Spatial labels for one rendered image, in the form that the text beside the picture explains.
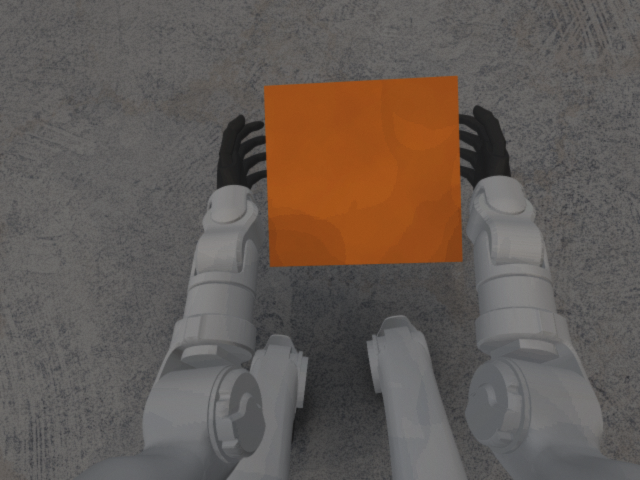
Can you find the robot left hand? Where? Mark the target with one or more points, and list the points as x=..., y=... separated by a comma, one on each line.
x=232, y=169

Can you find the right robot thigh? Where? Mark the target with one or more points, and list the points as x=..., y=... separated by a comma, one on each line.
x=421, y=443

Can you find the robot right shin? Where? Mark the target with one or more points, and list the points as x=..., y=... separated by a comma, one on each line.
x=401, y=321

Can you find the carton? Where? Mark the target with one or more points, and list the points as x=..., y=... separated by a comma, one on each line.
x=363, y=172

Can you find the right robot upper arm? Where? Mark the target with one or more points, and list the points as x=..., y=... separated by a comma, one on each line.
x=541, y=422

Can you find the right robot forearm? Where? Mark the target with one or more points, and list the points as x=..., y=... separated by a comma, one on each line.
x=518, y=317

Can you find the left robot upper arm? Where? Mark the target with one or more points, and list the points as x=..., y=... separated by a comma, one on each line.
x=198, y=424

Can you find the robot right hand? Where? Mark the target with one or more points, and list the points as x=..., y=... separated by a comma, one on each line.
x=491, y=157

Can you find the left robot forearm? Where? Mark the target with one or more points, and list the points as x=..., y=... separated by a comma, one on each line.
x=216, y=328

